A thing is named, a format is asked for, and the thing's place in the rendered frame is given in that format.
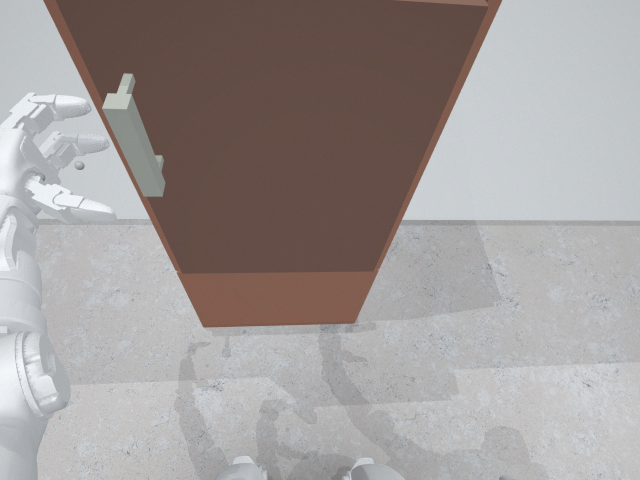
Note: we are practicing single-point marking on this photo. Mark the left robot hand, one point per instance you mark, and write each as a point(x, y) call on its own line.
point(21, 160)

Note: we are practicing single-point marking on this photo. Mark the robot shin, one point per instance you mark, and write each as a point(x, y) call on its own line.
point(242, 459)
point(362, 461)

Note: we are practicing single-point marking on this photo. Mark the cupboard door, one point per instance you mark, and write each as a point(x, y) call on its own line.
point(291, 130)

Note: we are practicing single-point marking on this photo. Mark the robot left forearm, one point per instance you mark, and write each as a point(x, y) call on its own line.
point(20, 275)

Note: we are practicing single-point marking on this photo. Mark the left robot upper arm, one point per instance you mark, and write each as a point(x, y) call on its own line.
point(33, 385)

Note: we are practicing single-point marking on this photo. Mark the robot left shin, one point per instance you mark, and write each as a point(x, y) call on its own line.
point(242, 459)

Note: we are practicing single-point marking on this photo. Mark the handle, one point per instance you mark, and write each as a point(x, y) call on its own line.
point(124, 119)

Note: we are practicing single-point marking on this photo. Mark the robot right shin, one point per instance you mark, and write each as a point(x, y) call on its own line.
point(362, 461)

